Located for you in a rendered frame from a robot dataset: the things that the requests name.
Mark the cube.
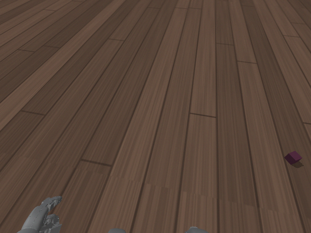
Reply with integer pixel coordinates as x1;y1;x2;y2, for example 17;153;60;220
284;151;302;165

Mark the left robot hand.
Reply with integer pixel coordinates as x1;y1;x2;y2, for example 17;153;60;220
21;196;62;233

